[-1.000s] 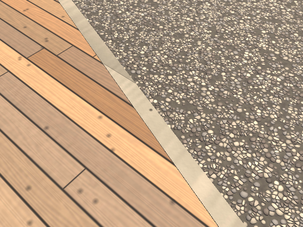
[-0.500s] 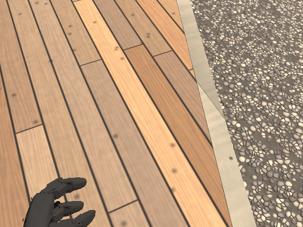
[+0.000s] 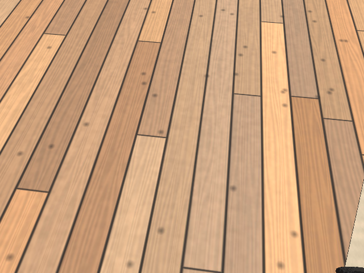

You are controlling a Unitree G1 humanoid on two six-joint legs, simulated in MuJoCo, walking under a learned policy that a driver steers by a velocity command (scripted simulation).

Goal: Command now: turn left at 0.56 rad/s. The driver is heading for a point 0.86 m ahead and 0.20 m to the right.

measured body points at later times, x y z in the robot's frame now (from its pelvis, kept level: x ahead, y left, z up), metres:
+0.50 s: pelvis +0.01 +0.03 -0.01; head +0.04 +0.01 +0.44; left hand +0.20 +0.27 -0.10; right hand +0.12 -0.26 -0.11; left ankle +0.00 +0.14 -0.73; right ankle +0.00 -0.07 -0.72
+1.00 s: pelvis +0.08 +0.04 +0.00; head +0.07 +0.03 +0.45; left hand +0.36 +0.17 -0.06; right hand +0.07 -0.27 -0.09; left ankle +0.15 +0.14 -0.72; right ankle +0.00 -0.07 -0.73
